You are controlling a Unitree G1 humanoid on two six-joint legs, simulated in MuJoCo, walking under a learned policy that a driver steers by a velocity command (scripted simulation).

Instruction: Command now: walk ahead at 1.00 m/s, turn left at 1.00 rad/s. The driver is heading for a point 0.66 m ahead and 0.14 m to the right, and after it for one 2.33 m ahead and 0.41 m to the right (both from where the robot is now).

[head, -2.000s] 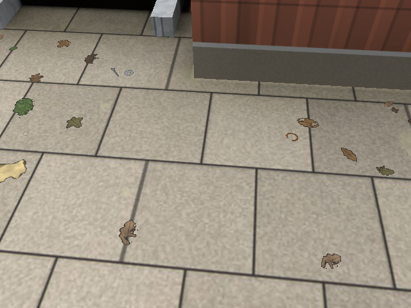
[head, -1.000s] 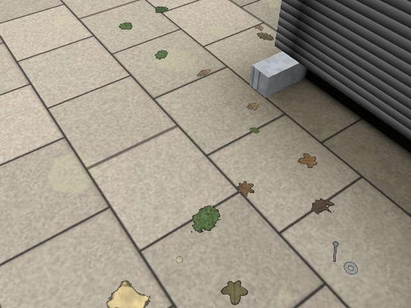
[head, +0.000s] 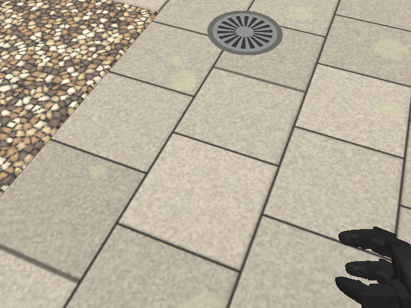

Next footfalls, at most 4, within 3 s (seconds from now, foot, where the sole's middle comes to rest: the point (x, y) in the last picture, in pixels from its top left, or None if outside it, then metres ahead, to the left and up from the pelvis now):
0.04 left None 0.21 0.02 -0.74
0.48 right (241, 242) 0.66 -0.05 -0.74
0.84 left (215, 161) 0.99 0.05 -0.74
1.20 right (269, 202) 0.82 -0.15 -0.74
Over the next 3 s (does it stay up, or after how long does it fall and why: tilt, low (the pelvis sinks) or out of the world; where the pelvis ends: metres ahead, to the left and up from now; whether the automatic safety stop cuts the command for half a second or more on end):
stays up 0.89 -0.07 0.04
